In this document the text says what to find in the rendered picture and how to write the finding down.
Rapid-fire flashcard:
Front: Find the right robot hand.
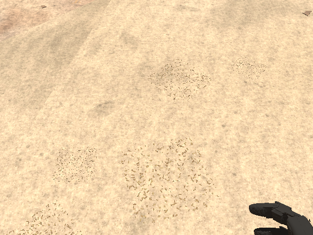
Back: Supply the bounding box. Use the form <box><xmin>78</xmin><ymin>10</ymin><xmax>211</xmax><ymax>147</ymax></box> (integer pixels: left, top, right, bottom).
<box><xmin>248</xmin><ymin>201</ymin><xmax>313</xmax><ymax>235</ymax></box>

